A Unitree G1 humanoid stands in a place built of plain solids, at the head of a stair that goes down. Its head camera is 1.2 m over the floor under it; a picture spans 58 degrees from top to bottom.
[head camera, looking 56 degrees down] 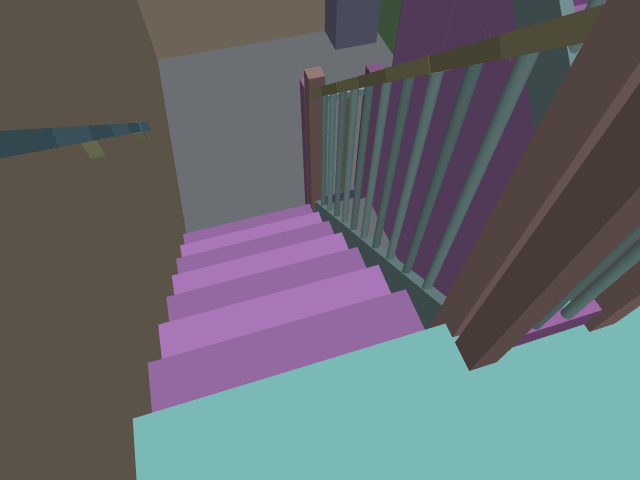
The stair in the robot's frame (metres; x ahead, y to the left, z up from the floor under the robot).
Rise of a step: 0.17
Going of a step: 0.21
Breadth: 0.90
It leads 17 degrees to the left of straight ahead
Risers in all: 8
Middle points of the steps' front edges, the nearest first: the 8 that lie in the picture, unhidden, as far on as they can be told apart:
0.38 0.06 0.00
0.58 0.12 -0.17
0.78 0.19 -0.35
0.99 0.25 -0.52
1.19 0.31 -0.69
1.40 0.38 -0.86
1.60 0.44 -1.04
1.81 0.50 -1.21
